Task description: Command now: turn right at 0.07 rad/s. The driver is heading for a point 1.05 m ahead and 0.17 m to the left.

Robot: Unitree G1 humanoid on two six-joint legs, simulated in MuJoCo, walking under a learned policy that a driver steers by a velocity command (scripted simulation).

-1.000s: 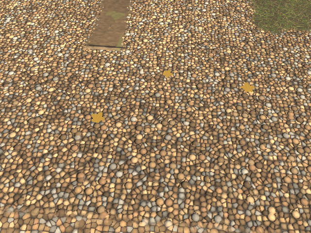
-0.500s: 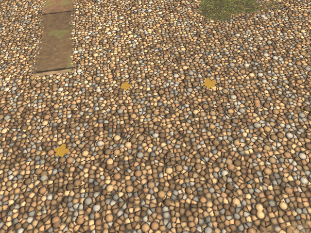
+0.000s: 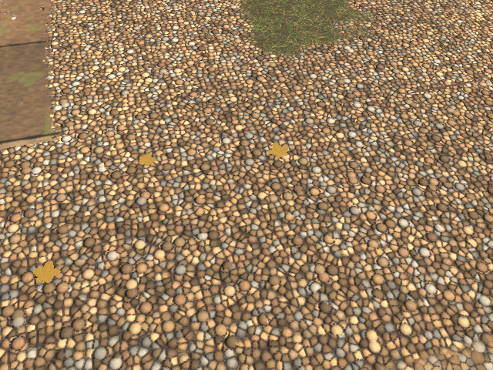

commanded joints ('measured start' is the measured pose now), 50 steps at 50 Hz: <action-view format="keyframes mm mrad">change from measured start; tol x16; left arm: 1 48 103 12 -9 14 -26 17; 50 60 8 -31 258 7 -61 32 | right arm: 1 38 -150 -39 -20 5 -11 1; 50 137 -44 1 289 7 -4 -20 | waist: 1 2 123 -106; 12 41 -158 158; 17 -65 -59 61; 19 -58 225 16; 34 -24 -46 29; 50 -5 35 2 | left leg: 1 47 188 -184 -41 465 38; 10 -155 10 -41 55 -338 40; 13 -229 29 32 226 -153 27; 16 16 9 55 24 -71 37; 20 195 376 -451 -206 215 191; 27 136 217 -99 -121 727 119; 34 -12 96 -65 -161 67 19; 50 110 129 -53 -122 248 1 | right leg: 1 146 -68 53 -185 258 -26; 2 182 -137 105 -108 428 -49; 5 30 -113 91 -134 285 -66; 11 -50 -209 336 -310 -546 -214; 17 -143 -152 165 -126 110 -147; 22 -267 -26 -15 360 -231 -58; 29 -20 -20 -86 46 26 -37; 33 159 -162 57 -76 461 -72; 50 79 -124 30 -116 451 -84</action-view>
